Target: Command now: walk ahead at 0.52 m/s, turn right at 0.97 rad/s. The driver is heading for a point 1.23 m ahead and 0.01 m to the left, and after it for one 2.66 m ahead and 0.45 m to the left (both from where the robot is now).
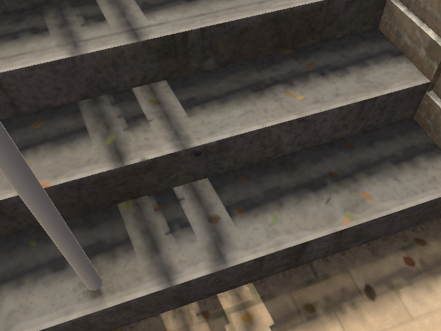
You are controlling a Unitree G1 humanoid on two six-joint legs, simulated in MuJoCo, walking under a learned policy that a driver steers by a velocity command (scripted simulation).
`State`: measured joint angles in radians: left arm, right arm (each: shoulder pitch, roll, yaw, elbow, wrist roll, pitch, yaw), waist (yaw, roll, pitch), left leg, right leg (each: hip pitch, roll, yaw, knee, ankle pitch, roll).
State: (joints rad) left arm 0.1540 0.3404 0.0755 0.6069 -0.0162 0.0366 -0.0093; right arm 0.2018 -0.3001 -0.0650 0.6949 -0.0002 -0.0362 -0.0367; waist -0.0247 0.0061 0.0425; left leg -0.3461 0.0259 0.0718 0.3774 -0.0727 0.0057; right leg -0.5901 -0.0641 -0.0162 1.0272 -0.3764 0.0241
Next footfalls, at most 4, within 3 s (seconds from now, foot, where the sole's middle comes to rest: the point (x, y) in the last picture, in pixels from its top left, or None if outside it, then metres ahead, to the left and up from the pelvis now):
0.16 right None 0.04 -0.12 -0.77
0.58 left None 0.45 0.00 -0.77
0.94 right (312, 197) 0.79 -0.25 -0.61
1.34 left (204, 107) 1.03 0.07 -0.44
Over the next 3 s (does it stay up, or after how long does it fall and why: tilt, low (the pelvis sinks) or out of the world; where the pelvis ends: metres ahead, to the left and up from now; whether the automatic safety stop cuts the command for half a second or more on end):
stays up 1.21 -0.10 0.34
